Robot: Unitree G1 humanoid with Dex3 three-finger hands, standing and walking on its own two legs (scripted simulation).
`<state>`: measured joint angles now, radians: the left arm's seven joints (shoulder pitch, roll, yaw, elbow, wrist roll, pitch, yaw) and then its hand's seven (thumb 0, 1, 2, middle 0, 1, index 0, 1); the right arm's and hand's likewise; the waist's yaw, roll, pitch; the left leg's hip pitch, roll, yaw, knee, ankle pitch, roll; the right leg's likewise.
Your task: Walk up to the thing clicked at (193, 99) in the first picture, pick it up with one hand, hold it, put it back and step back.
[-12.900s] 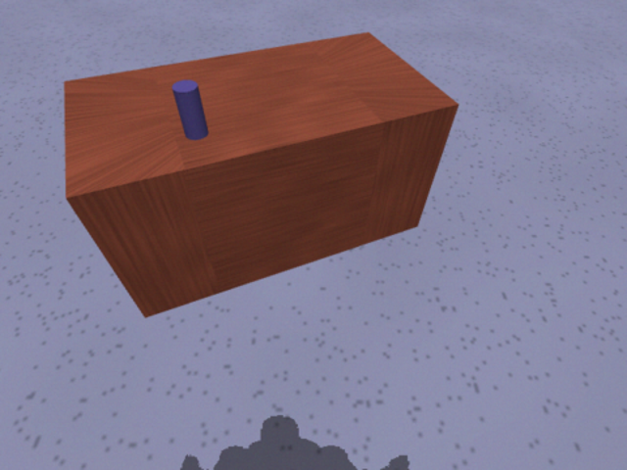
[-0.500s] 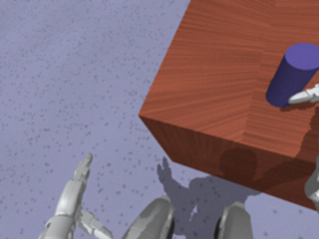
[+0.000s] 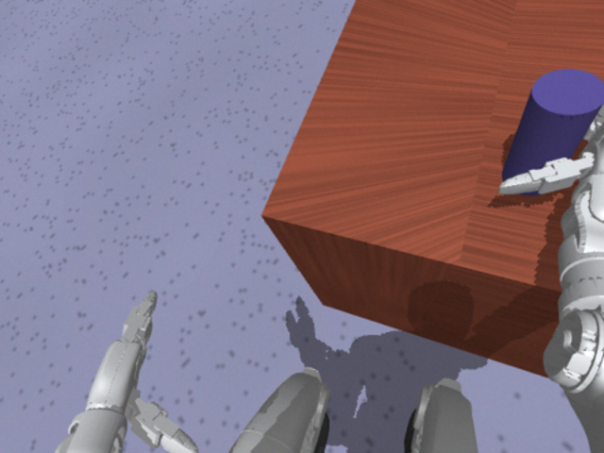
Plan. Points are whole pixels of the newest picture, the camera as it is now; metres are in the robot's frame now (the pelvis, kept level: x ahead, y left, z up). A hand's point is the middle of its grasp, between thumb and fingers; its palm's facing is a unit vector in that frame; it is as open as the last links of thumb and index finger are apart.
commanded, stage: close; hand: right
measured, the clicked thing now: (545, 139) +0.52 -0.18 +0.03
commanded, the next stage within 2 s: settle in 0.64 s
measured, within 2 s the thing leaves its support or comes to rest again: leaves its support in 0.98 s
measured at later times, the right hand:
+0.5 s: hand (557, 108) +0.56 -0.19 +0.04, palm faces +0.17 +0.99 -0.01, open 11.4 cm
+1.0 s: hand (556, 123) +0.54 -0.19 +0.04, palm faces +0.17 +0.99 -0.01, open 10.2 cm
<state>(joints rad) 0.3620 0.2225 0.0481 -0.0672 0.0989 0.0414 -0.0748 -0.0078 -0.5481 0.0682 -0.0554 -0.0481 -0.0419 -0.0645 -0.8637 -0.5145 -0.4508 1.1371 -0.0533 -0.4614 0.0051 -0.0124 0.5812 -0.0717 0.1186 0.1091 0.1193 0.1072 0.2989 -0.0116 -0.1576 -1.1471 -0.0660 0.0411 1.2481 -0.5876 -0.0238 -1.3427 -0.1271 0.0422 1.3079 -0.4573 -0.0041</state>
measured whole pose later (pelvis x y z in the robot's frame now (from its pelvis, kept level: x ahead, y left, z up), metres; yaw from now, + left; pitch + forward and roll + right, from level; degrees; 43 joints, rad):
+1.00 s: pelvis +0.01 +0.00 +0.01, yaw +0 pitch +26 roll +6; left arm 0.35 0.23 0.06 -0.08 0.08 0.05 -0.07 -0.01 -0.52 0.05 -0.06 -0.06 -0.05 -0.06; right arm -0.85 -0.50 -0.45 1.13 -0.05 -0.43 0.00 0.02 0.47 -0.98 0.85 1.14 0.79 1.09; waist 0.31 -0.01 -0.15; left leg -1.08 -0.06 0.03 1.20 -0.58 -0.03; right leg -1.27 -0.12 0.03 1.26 -0.45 -0.01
